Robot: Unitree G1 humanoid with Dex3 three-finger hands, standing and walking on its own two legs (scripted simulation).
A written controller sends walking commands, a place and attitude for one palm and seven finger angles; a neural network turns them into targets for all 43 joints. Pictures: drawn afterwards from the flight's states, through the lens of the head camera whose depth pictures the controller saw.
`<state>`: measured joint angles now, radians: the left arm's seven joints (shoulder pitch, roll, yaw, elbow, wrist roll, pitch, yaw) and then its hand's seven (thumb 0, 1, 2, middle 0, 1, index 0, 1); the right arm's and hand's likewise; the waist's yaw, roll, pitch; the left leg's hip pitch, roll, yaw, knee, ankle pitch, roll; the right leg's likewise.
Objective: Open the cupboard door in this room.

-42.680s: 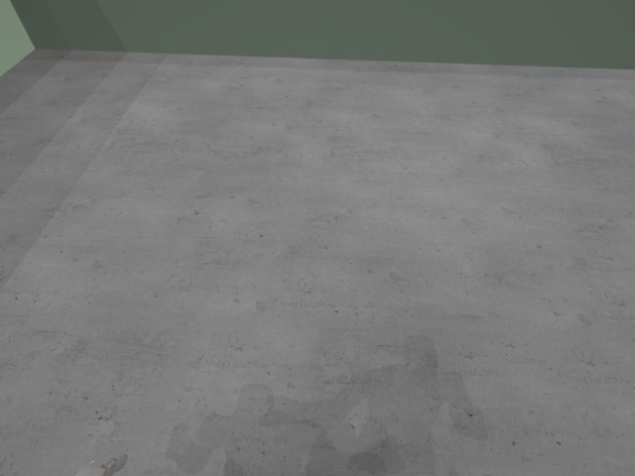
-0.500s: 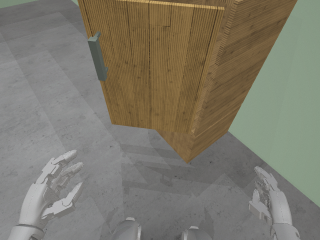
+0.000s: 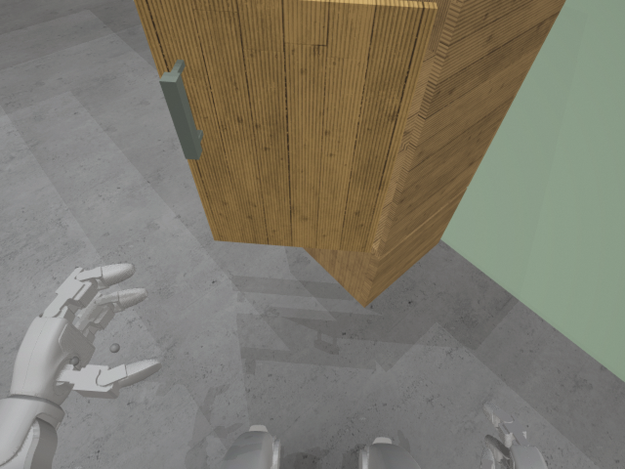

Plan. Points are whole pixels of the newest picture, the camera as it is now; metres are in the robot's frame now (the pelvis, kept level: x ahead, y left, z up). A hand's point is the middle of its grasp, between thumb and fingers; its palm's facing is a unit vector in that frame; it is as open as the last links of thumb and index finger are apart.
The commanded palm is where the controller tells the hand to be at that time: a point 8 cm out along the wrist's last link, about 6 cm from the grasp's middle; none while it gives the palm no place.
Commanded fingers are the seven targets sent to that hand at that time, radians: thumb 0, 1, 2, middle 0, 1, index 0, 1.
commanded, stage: raise the hand with hooked fingers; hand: left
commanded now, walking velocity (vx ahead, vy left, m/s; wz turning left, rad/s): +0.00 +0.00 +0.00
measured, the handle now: (186, 111) +0.63 +0.24 +0.07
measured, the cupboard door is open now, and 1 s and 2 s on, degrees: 44 44 44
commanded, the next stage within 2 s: move the hooked fingers beside the handle in 1.16 s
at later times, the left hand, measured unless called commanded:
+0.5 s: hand (77, 303) +0.28 +0.28 +0.08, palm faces -0.01 -1.00 -0.04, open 13.9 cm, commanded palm +0.26 +0.33 +0.09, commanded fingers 0.00 -0.50 0.30 -0.30 -1.20 -0.30 -1.20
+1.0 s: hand (94, 278) +0.31 +0.27 +0.09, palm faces -0.02 -1.00 -0.02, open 14.0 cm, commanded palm +0.28 +0.32 +0.09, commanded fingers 0.00 -0.50 0.30 -0.30 -1.20 -0.30 -1.20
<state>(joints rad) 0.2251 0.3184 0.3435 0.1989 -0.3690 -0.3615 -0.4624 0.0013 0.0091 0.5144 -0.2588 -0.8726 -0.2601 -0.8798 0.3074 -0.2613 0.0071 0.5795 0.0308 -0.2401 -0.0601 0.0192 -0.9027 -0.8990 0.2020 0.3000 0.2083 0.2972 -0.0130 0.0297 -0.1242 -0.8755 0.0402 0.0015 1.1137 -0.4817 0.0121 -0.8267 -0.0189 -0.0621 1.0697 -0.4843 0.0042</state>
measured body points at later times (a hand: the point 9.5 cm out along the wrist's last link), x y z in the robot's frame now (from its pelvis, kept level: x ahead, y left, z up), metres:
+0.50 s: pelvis +0.01 +0.01 +0.02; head +0.07 +0.03 +0.46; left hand +0.27 +0.33 +0.08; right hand +0.19 -0.22 -0.05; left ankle +0.03 +0.11 -0.66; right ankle +0.02 -0.13 -0.66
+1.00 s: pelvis +0.02 +0.00 +0.02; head +0.08 +0.01 +0.47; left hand +0.30 +0.32 +0.09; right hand +0.16 -0.26 -0.06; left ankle +0.03 +0.11 -0.66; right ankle +0.02 -0.13 -0.66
